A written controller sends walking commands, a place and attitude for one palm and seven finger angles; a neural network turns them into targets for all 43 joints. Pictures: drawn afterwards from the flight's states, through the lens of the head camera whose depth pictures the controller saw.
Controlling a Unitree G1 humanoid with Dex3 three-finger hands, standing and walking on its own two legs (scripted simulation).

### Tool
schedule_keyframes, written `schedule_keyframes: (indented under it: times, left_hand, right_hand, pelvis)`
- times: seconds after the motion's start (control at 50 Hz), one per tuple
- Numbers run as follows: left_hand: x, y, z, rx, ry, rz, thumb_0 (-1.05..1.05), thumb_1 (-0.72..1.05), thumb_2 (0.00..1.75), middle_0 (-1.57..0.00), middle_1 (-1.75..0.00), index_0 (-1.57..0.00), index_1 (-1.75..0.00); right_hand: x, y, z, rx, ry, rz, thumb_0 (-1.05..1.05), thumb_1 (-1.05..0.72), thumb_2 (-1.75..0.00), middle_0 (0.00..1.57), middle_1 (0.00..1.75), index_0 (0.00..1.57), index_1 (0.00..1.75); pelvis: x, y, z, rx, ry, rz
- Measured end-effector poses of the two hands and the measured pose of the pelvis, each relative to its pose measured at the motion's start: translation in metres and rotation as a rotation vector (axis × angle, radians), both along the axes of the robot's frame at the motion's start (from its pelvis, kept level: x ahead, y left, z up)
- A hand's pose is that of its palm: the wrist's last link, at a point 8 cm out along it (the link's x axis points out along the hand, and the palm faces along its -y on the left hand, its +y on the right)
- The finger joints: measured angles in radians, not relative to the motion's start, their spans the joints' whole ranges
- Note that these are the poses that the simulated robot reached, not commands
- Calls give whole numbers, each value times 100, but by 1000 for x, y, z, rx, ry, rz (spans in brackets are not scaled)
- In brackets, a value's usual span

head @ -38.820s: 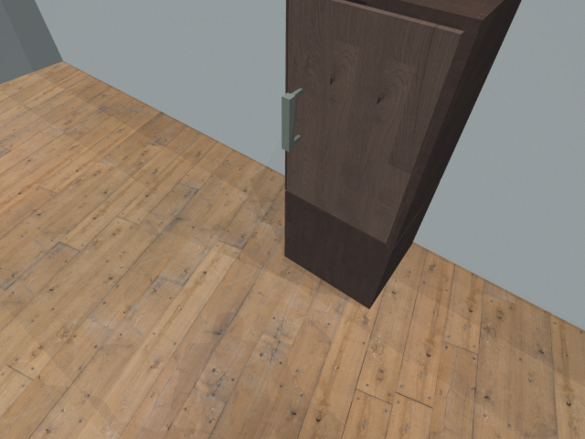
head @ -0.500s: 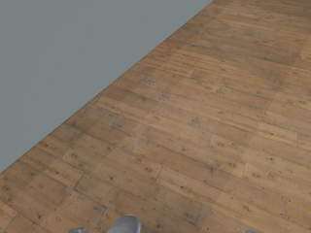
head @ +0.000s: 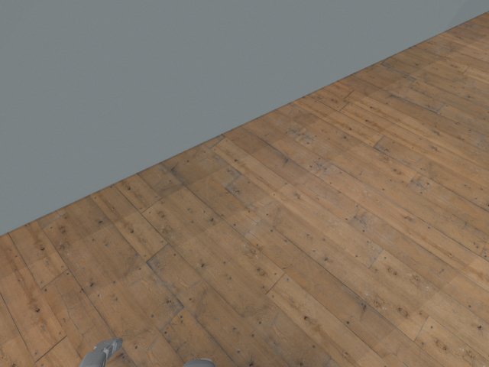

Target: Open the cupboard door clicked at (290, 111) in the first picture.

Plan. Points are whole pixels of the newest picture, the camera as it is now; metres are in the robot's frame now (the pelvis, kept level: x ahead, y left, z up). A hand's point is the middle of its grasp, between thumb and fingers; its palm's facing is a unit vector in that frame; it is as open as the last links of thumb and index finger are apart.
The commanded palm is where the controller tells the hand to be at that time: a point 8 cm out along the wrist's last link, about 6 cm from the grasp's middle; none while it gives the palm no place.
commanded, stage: turn to face it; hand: left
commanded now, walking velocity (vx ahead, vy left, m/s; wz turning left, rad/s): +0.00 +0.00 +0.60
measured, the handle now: out of the picture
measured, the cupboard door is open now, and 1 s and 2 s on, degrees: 48 48 48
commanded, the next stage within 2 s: none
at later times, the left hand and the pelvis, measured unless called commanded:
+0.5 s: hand out of the picture +0.01 +0.22 -0.16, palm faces +0.34 -0.91 -0.24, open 7.4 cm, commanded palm none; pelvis +0.01 +0.00 +0.01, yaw +19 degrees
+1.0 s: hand out of the picture -0.01 +0.14 -0.14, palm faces +0.57 -0.78 -0.25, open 7.4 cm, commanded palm none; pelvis +0.04 -0.06 +0.02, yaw +37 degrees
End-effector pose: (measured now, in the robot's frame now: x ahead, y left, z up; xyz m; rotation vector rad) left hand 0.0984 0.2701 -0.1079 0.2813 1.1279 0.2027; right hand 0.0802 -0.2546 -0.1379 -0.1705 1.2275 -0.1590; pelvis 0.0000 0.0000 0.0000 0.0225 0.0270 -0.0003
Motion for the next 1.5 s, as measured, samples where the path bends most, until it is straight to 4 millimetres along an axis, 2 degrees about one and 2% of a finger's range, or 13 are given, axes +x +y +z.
schedule_keyframes:
  times: [0.1, 0.22, 0.36, 0.42, 0.64, 0.74, 0.86, 0.96, 1.04, 1.14, 1.2, 1.38, 1.5]
  left_hand:
    - [-19, -22, 7, -6, 14, 48, 0, 91, 89, -20, -30, -20, -30]
    - [-49, -41, 0, -73, 59, 130, 0, 91, 89, -20, -30, -20, -30]
    - [-96, -27, -33, -137, 98, 279, 0, 90, 89, -20, -30, -20, -30]
    - [-109, -16, -37, -127, 138, 328, 0, 91, 89, -20, -30, -20, -30]
    - [-93, -6, -2, -57, 33, 411, 1, 91, 89, -20, -30, -19, -30]
    - [-81, -23, 5, -3, -34, 435, 0, 91, 89, -20, -30, -19, -30]
    - [-100, -61, 12, -14, -12, 508, 0, 91, 89, -20, -30, -20, -30]
    - [-127, -90, 5, -75, 33, 592, 0, 91, 89, -20, -30, -20, -30]
    - [-158, -104, -7, -116, 64, 681, 0, 91, 89, -20, -30, -20, -30]
    - [-206, -107, -33, -153, 117, 796, 0, 91, 89, -20, -30, -20, -30]
    - [-221, -103, -33, -143, 147, 844, 1, 91, 89, -20, -30, -20, -30]
    - [-207, -90, -3, -62, 33, 913, 1, 91, 89, -20, -30, -19, -30]
    - [-190, -106, 2, 6, -18, 943, 0, 91, 89, -20, -30, -20, -30]
  right_hand:
    - [13, -16, 3, 0, 26, 35, 1, -90, -90, 20, 30, 20, 30]
    - [42, -10, 19, -2, 20, 121, 1, -90, -90, 20, 30, 20, 30]
    - [91, 24, 22, -41, -57, 277, 1, -90, -90, 20, 30, 20, 30]
    - [99, 35, 26, -56, -78, 324, 1, -90, -90, 20, 30, 20, 30]
    - [94, 26, 25, -44, 21, 402, 1, -90, -90, 21, 30, 21, 30]
    - [106, 4, 4, -21, 56, 420, 1, -90, -90, 21, 30, 21, 30]
    - [137, -3, 5, -16, 65, 481, 1, -90, -90, 20, 30, 20, 30]
    - [167, 17, 17, -7, 39, 572, 1, -91, -90, 20, 30, 20, 30]
    - [193, 49, 22, -10, -2, 671, 1, -91, -90, 20, 30, 20, 30]
    - [219, 95, 23, -18, -112, 789, 1, -90, -90, 20, 30, 20, 30]
    - [221, 108, 29, -24, -137, 838, 1, -90, -90, 20, 30, 20, 30]
    - [220, 104, 27, -26, -50, 913, 1, -90, -90, 21, 30, 21, 30]
    - [241, 94, 4, -4, -3, 933, 1, -90, -90, 21, 30, 21, 30]
  pelvis:
    - [2, -12, 8, 8, -17, 68]
    - [7, -18, 17, 25, -15, 149]
    - [9, -4, 0, -12, -12, 255]
    - [7, -2, 0, -13, -13, 283]
    - [16, -20, 16, -36, -1, 402]
    - [28, -44, 5, -13, 8, 466]
    - [35, -57, 13, 15, -18, 548]
    - [40, -61, 19, 36, -17, 619]
    - [40, -58, 15, 32, -19, 676]
    - [34, -47, -1, 7, -21, 746]
    - [33, -47, 1, 2, -26, 780]
    - [46, -58, 13, -25, -29, 882]
    - [67, -73, 2, -5, -21, 956]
